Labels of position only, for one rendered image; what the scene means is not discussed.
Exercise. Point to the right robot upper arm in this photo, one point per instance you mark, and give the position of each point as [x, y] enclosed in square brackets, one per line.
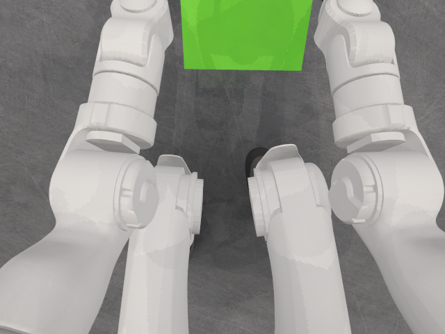
[392, 200]

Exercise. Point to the left robot shin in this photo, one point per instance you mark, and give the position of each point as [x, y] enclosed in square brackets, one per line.
[176, 161]

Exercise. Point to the robot left thigh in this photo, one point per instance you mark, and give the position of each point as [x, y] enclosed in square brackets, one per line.
[154, 297]

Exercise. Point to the right robot forearm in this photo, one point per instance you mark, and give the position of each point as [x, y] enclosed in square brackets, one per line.
[361, 63]

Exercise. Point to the left robot upper arm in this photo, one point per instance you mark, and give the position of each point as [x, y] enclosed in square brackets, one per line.
[58, 285]

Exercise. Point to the carton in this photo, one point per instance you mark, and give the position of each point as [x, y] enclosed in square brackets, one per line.
[244, 34]

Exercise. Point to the left robot forearm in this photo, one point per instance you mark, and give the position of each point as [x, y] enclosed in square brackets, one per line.
[119, 115]

